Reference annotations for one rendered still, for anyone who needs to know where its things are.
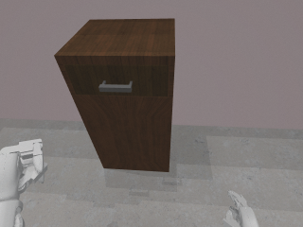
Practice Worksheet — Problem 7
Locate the cabinet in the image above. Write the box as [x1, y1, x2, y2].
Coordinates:
[54, 18, 175, 172]

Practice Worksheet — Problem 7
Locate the robot right hand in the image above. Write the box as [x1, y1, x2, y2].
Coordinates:
[223, 189, 259, 227]

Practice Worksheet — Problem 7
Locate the robot left hand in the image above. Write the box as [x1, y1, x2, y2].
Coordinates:
[0, 139, 48, 201]

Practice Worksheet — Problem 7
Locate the robot left forearm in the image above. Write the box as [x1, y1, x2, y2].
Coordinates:
[0, 199, 26, 227]

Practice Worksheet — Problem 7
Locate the handle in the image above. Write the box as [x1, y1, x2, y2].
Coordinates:
[98, 80, 133, 93]

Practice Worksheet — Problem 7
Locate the drawer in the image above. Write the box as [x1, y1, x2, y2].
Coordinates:
[64, 64, 169, 97]

